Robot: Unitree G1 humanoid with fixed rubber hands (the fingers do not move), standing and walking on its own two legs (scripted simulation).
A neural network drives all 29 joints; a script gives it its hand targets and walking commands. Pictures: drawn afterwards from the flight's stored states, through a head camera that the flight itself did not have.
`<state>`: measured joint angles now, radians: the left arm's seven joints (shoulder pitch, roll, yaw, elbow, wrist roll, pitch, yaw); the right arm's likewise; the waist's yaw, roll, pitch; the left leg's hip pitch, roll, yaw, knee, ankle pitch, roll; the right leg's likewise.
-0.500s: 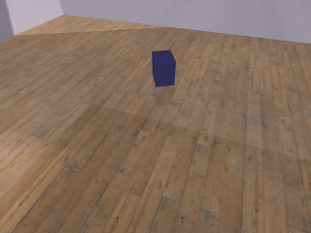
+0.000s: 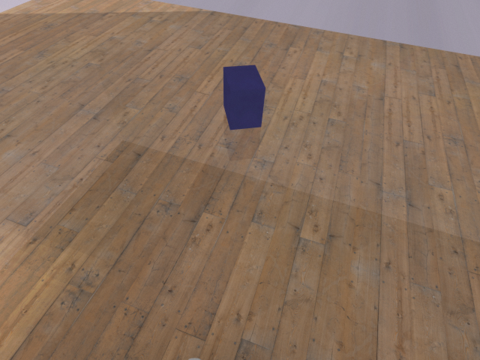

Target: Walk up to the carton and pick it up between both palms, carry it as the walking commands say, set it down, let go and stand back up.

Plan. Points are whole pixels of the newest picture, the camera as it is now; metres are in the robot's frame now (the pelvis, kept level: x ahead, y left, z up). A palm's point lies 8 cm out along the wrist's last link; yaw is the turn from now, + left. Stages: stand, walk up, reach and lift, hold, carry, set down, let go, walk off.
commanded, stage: walk up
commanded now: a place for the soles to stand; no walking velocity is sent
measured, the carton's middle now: (242, 97) +1.71 -0.01 -0.61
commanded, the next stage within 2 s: none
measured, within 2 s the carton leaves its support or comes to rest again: neither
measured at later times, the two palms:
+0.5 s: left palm (116, 266) +0.31 +0.26 -0.09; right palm (423, 266) +0.33 -0.37 -0.10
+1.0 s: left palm (135, 184) +0.55 +0.28 -0.11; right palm (383, 177) +0.55 -0.34 -0.06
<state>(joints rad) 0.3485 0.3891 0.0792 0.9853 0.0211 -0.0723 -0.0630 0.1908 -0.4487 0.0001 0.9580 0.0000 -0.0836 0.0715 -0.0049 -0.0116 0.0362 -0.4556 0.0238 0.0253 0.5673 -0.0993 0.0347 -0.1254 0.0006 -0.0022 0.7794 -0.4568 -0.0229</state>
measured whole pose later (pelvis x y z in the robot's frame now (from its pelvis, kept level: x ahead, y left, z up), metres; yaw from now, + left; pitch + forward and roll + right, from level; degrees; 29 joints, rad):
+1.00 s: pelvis +0.48 -0.02 +0.02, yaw -1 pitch -1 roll -3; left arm 0.22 0.39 0.08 0.98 0.02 -0.07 -0.06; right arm 0.22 -0.43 0.00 0.93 0.00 -0.08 0.07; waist 0.00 -0.04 0.06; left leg -0.30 0.03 0.04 0.51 -0.21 0.04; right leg -0.41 -0.02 0.04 1.02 -0.38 -0.02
